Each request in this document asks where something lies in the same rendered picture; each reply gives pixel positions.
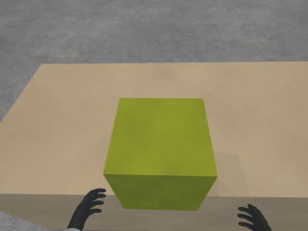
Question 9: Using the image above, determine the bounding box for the left robot hand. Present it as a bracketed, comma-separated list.
[67, 188, 106, 231]

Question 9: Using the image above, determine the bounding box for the pedestal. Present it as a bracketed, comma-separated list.
[0, 61, 308, 231]

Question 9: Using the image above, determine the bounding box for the right robot hand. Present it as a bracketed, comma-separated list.
[237, 204, 271, 231]

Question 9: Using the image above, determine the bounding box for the carton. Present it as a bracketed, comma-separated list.
[103, 98, 218, 211]

